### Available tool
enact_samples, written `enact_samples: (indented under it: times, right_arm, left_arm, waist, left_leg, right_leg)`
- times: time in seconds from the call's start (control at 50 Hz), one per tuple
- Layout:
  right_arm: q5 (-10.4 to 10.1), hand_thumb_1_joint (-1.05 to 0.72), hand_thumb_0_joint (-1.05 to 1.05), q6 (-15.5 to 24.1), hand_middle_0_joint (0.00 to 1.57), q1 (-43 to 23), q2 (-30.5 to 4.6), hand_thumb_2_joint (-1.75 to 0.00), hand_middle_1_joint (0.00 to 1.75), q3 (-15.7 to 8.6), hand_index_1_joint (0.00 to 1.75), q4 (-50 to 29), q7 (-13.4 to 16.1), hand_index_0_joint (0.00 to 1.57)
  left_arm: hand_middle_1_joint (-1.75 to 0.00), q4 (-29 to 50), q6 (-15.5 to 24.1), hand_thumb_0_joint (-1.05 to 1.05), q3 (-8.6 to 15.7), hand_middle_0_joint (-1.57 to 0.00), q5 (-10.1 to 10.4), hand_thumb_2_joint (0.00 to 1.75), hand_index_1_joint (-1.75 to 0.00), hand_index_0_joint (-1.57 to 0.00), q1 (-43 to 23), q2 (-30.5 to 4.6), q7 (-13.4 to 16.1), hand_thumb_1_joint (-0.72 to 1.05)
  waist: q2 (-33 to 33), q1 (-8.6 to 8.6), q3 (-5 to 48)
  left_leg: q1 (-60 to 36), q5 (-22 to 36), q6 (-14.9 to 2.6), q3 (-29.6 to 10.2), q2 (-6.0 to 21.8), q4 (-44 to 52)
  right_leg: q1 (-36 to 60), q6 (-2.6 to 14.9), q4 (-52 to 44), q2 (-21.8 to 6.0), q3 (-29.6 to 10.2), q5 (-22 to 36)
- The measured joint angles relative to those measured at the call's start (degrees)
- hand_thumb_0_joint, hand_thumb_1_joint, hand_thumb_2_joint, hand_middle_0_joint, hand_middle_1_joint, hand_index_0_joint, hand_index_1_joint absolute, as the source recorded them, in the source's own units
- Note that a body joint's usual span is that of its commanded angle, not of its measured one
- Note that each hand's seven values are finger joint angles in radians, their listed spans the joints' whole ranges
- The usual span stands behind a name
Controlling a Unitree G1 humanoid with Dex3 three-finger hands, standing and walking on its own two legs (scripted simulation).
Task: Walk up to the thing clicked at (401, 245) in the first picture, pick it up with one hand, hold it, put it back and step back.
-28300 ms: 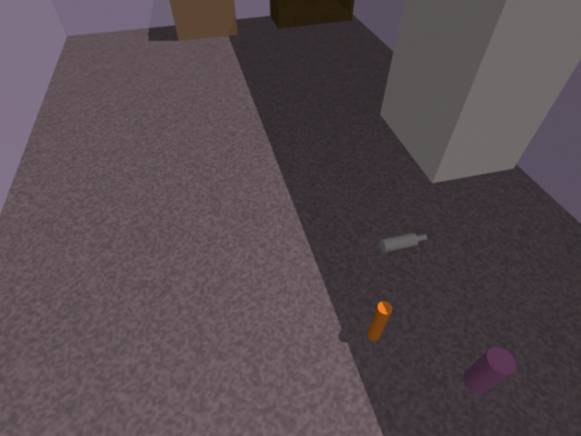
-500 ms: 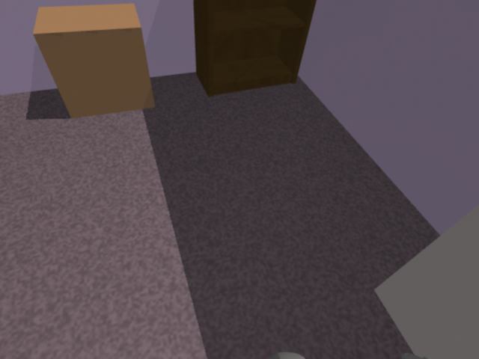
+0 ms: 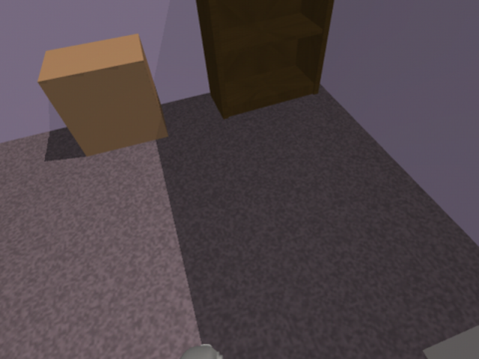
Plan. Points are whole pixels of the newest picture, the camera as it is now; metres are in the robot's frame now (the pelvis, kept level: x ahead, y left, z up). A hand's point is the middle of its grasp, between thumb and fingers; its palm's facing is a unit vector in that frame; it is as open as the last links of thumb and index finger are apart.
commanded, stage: walk up
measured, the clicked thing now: out of the picture -0.79 -0.60 -0.74
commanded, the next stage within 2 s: none
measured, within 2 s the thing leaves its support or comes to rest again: neither
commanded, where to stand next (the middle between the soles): +0.49 +0.01 m, yaw +1 degrees
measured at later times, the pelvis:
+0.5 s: pelvis +0.19 +0.03 +0.00, yaw -8 degrees
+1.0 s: pelvis +0.40 +0.06 -0.03, yaw -33 degrees
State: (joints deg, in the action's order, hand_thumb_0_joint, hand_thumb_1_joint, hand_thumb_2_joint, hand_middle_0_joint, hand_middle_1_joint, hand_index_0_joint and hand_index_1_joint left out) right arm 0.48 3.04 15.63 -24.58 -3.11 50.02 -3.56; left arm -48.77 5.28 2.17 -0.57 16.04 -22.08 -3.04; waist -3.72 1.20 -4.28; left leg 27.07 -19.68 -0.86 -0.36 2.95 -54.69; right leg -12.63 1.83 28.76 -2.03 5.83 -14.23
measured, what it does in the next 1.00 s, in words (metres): walks ahead, turning right: left foot, then right foot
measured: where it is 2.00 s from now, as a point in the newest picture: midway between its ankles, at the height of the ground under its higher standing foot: (234, 299)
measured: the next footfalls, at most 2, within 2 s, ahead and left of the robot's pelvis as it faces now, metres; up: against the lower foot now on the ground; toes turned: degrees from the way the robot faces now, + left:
left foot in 0.18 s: +0.23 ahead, +0.15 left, +0.00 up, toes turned +6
right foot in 0.62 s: +0.35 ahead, -0.16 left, +0.00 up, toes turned -21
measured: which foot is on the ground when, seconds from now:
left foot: up 0.00-0.16, down 0.18-0.64, up 0.66-1.00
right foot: down 0.00-0.20, up 0.22-0.60, down 0.62-1.00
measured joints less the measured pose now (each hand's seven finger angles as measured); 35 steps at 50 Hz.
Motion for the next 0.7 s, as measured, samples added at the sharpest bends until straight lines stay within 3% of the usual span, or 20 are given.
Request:
enact_samples:
  times: [0.08, 0.16, 0.18, 0.22, 0.28, 0.32, 0.38, 0.46, 0.54, 0.6, 0.64, 0.66, 0.7]
  right_arm:
    - [0.67, -0.91, 0.0, -0.19, 0.2, -0.99, 0.5, -0.9, 0.3, -0.31, 0.3, -0.2, -0.92, 0.2]
    - [0.9, -0.9, 0.0, 0.31, 0.2, -1.23, 0.68, -0.9, 0.3, -0.65, 0.3, -0.02, -1.33, 0.2]
    - [0.98, -0.9, 0.0, 0.71, 0.2, -1.13, 0.5, -0.9, 0.3, -0.75, 0.3, -0.17, -1.29, 0.2]
    - [1.4, -0.9, 0.0, 1.6, 0.2, -1.69, 0.8, -0.9, 0.3, -1.05, 0.3, -0.63, -0.68, 0.2]
    - [0.32, -0.9, 0.0, 2.21, 0.2, -1.57, 1.45, -0.9, 0.3, -0.71, 0.3, -1.94, 0.04, 0.2]
    - [-0.04, -0.9, 0.0, 2.31, 0.2, -0.94, 2.1, -0.9, 0.3, -0.15, 0.3, -2.31, 0.5, 0.2]
    - [0.09, -0.9, 0.0, 1.99, 0.2, 0.02, 2.26, -0.89, 0.3, 0.23, 0.3, -2.51, 0.48, 0.2]
    - [0.58, -0.9, 0.0, 0.63, 0.2, -1.96, 1.26, -0.89, 0.3, -0.77, 0.3, -4.11, -0.51, 0.2]
    - [0.39, -0.9, 0.0, -0.25, 0.2, -2.99, -0.08, -0.9, 0.3, -1.73, 0.3, -6.56, -1.25, 0.2]
    - [0.58, -0.9, 0.0, -1.81, 0.2, -2.76, -0.68, -0.9, 0.3, -2.31, 0.3, -7.42, -1.71, 0.2]
    - [0.82, -0.9, 0.0, -2.93, 0.2, -2.63, -1.28, -0.9, 0.3, -2.71, 0.3, -7.3, -1.78, 0.2]
    - [0.69, -0.9, 0.0, -3.75, 0.2, -3.49, -1.63, -0.9, 0.3, -2.91, 0.3, -6.76, -1.72, 0.2]
    - [0.56, -0.9, 0.0, -4.99, 0.2, -5.7, -2.21, -0.9, 0.3, -2.69, 0.3, -6.29, -1.68, 0.2]
  left_arm:
    - [-0.3, 0.27, -0.09, 0.01, 0.28, -0.21, -0.4, 0.9, -0.3, -0.21, 2.05, -1.18, -0.13, 0.9]
    - [-0.3, 0.01, -0.72, 0.01, 0.3, -0.21, -0.36, 0.9, -0.3, -0.21, 4.05, -2.59, -0.27, 0.9]
    - [-0.3, -0.1, -0.94, 0.01, 0.24, -0.21, -0.37, 0.9, -0.3, -0.21, 4.68, -2.86, -0.22, 0.9]
    - [-0.3, -1.04, -1.78, 0.01, 0.31, -0.21, -0.11, 0.9, -0.3, -0.21, 4.74, -3.1, 0.21, 0.9]
    - [-0.3, -2.57, -2.89, 0.01, -0.36, -0.21, 0.13, 0.9, -0.3, -0.21, 3.72, -2.87, 0.82, 0.9]
    - [-0.3, -2.84, -2.78, 0.01, -0.46, -0.21, 0.38, 0.9, -0.3, -0.21, 3.1, -3.07, 0.79, 0.9]
    - [-0.3, -2.19, -3.03, 0.01, -0.17, -0.2, 0.53, 0.9, -0.3, -0.21, 2.56, -2.91, 0.11, 0.91]
    - [-0.3, -1.92, -5.44, 0.01, -0.29, -0.21, 0.29, 0.9, -0.3, -0.21, 3.58, -1.63, -1.52, 0.91]
    - [-0.3, -1.84, -6.14, 0.01, -0.09, -0.21, -0.1, 0.9, -0.3, -0.21, 3.89, -1.68, -2.09, 0.9]
    - [-0.3, -0.42, -5.3, 0.01, 0.9, -0.21, -0.17, 0.9, -0.3, -0.21, 4.7, -3.28, -1.32, 0.9]
    - [-0.3, 1.14, -3.83, 0.01, 2.03, -0.21, -0.51, 0.9, -0.3, -0.21, 4.87, -4.56, 0.15, 0.9]
    - [-0.3, 2.12, -3.06, 0.01, 2.4, -0.21, -0.67, 0.9, -0.3, -0.21, 4.71, -4.55, 1.17, 0.9]
    - [-0.3, 3.63, -2.04, 0.01, 2.07, -0.21, -0.23, 0.9, -0.3, -0.21, 5.13, -3.87, 2.65, 0.9]
  waist:
    - [1.09, 0.91, -0.11]
    - [2.66, 1.49, 0.44]
    - [3.08, 1.42, 0.76]
    - [5.18, 1.03, 0.3]
    - [5.98, -0.23, -0.14]
    - [7.03, -0.66, -0.28]
    - [7.63, -0.79, -0.36]
    - [5.6, -0.87, -0.86]
    - [2.47, -1.71, -1.0]
    - [0.84, -1.86, -0.1]
    - [-0.94, -0.86, 0.16]
    - [-1.96, 0.16, -0.55]
    - [-2.84, 2.08, -1.72]
  left_leg:
    - [1.22, 5.05, 0.43, 1.15, 1.46, 11.75]
    - [-1.95, 9.49, -0.19, 3.01, 1.13, 20.1]
    - [-3.41, 10.1, -0.61, 3.38, 0.55, 21.47]
    - [-3.85, 9.19, -0.9, 4.71, -1.0, 18.49]
    - [-6.01, 6.2, -1.28, 5.15, -1.23, 17.67]
    - [-8.78, 6.19, -1.17, 5.71, -1.55, 20.23]
    - [-12.56, 6.09, -1.08, 6.93, -1.71, 23.84]
    - [-18.34, 4.55, -0.62, 11.9, -0.21, 27.58]
    - [-21.88, 0.75, 0.77, 15.82, 1.56, 26.8]
    - [-22.17, -5.34, 1.64, 17.39, 3.47, 20.53]
    - [-18.82, -9.75, 0.47, 15.06, 6.14, 9.61]
    - [-15.84, -11.2, 0.3, 10.8, 5.74, 2.43]
    - [-9.39, -13.83, 1.09, 3.14, 1.5, -9.55]
  right_leg:
    - [3.32, -0.59, -0.95, 0.22, 0.81, -2.51]
    - [5.64, -1.94, 2.26, -0.43, 1.36, -7.74]
    - [5.66, -2.22, 4.49, -0.9, 1.26, -9.83]
    - [2.59, -0.93, 14.85, -2.47, -1.26, -12.67]
    - [-5.2, 0.34, 31.54, 0.1, -5.85, -12.36]
    - [-9.31, 0.45, 34.28, 0.03, -6.83, -9.83]
    - [-13.73, -0.66, 30.49, -1.98, -6.29, -6.36]
    - [-18.02, -2.45, 23.97, -5.45, -3.14, -2.08]
    - [-17.88, -2.42, 15.62, -6.94, -1.53, 3.22]
    - [-14.18, -2.01, 11.89, -6.56, -0.5, 3.83]
    - [-12.5, -1.55, 12.7, -4.29, -0.57, 0.33]
    - [-13.24, -1.58, 15.32, -3.18, -1.02, -1.38]
    - [-13.58, -1.42, 16.71, -1.79, -3.34, -2.56]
